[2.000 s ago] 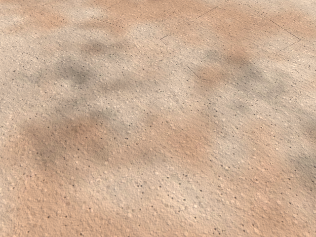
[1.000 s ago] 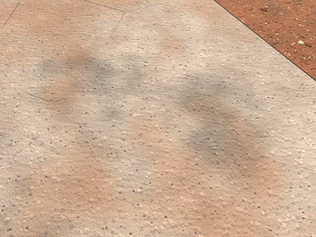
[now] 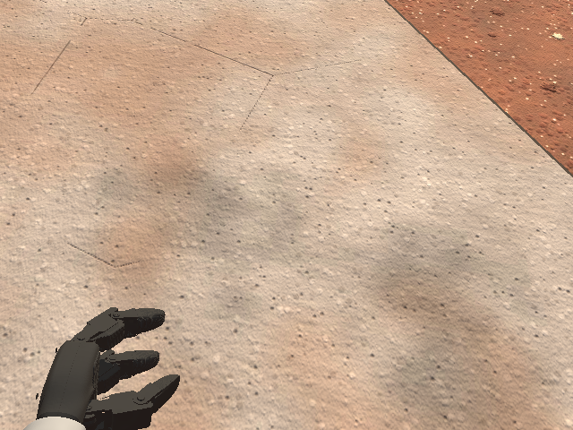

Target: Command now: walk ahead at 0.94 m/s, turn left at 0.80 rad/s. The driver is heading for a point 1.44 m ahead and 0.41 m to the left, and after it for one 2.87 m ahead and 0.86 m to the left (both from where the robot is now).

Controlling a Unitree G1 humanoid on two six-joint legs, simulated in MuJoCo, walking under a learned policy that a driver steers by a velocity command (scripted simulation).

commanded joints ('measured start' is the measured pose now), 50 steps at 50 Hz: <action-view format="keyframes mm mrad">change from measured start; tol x64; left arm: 1 -50 142 60 -80 -18 -21 8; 50 421 225 84 114 -40 57 -31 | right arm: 1 -71 -195 -57 -60 3 1 -10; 50 -238 -289 -70 -80 -120 2 -37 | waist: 1 114 183 74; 5 226 -486 -560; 50 334 209 -141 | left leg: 1 -192 191 -174 6 502 109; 6 -966 52 24 1180 -60 7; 24 -381 -21 402 564 265 98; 29 202 319 -634 -83 -335 289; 50 77 214 308 459 1721 -62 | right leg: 1 263 37 -32 -52 -80 -19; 6 1157 -406 780 -278 -995 -239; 24 690 -246 -347 14 968 -114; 27 -104 66 -106 1097 -663 -50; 50 429 122 -230 131 -27 -197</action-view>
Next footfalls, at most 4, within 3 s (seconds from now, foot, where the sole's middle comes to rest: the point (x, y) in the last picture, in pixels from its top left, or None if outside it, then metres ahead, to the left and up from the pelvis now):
0.06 right None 0.25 -0.16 -0.77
0.52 left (144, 402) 0.57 0.23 -0.77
1.00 right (89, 239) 1.04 0.38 -0.77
1.44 left None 1.37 0.69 -0.77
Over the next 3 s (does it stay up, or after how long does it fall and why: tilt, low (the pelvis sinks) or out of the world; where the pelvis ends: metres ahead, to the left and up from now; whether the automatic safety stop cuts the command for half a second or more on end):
stays up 1.70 0.61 0.02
